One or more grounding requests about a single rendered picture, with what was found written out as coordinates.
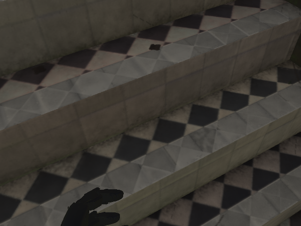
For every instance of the left robot hand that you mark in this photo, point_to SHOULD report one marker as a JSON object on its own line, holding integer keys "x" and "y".
{"x": 78, "y": 213}

